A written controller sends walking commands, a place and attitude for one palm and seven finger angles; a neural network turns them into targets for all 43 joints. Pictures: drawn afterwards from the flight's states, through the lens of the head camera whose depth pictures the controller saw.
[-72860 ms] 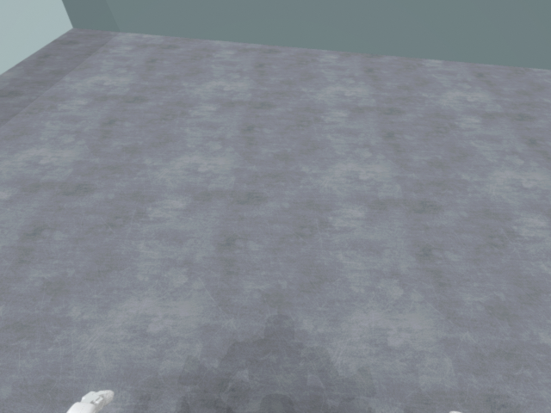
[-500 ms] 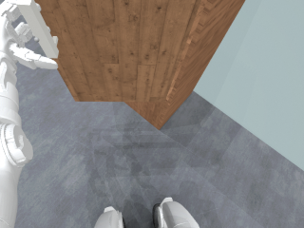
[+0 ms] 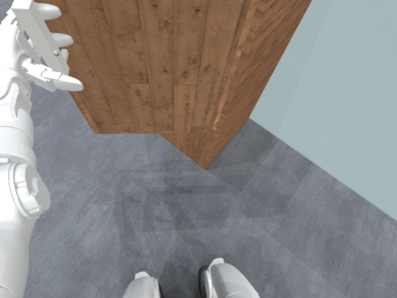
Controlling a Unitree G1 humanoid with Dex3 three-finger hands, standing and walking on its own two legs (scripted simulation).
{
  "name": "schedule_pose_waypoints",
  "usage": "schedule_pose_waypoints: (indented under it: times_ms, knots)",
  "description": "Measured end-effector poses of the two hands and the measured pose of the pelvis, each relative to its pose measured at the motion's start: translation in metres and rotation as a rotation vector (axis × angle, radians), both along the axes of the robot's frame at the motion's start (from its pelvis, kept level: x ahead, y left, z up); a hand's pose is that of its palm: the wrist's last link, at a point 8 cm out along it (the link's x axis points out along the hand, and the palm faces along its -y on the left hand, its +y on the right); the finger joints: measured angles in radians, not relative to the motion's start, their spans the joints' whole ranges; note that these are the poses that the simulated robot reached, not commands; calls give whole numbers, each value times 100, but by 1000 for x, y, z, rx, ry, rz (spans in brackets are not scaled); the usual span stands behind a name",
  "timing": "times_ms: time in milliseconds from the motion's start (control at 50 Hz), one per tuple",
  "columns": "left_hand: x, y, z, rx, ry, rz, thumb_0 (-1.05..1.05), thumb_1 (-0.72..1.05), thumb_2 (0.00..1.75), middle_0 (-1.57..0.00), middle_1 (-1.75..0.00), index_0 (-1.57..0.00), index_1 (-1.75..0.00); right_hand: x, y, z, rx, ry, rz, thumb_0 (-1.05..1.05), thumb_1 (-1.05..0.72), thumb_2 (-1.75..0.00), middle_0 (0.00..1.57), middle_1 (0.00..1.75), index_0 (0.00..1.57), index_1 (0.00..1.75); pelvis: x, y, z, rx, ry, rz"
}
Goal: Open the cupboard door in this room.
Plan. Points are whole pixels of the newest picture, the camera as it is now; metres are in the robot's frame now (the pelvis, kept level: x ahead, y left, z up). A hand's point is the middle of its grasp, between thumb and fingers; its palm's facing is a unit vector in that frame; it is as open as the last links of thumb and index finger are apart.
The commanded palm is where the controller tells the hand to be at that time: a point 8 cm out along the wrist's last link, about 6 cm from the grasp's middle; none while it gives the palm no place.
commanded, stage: slide the fingers in behind the handle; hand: left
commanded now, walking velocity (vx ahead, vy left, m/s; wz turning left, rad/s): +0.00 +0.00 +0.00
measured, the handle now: (47, 35) +0.60 +0.21 +0.11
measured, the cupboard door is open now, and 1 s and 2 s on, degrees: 42 42 75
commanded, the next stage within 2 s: close the thumb around the handle in 0.28 s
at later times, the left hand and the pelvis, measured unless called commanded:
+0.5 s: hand (54, 55) +0.55 +0.19 +0.11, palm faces -0.06 -1.00 -0.01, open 13.7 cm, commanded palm +0.53 +0.23 +0.11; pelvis +0.00 +0.01 +0.00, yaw +0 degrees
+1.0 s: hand (56, 52) +0.55 +0.19 +0.11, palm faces -0.08 -1.00 -0.02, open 5.8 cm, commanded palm +0.53 +0.23 +0.11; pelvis +0.01 +0.01 +0.00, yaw +0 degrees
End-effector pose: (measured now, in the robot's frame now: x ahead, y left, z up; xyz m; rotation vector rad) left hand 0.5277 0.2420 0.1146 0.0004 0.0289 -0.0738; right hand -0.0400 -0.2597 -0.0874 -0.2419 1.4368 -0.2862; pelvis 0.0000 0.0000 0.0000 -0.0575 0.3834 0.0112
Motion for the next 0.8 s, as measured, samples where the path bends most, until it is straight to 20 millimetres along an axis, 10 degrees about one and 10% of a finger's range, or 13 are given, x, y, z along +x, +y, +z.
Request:
schedule_pose_waypoints:
  times_ms: [480,800]
  knots:
    - [0,3,-4,14,7,11,-2,-47,31,-30,-121,-30,-121,12,13,-3,12,-26,16,0,-90,-89,20,30,21,30,4,11,-1,-3,-8,5]
    - [4,5,-5,18,15,8,-1,20,60,-35,-128,-35,-128,4,14,-2,11,7,10,0,-90,-89,20,30,21,30,3,10,-1,-6,0,10]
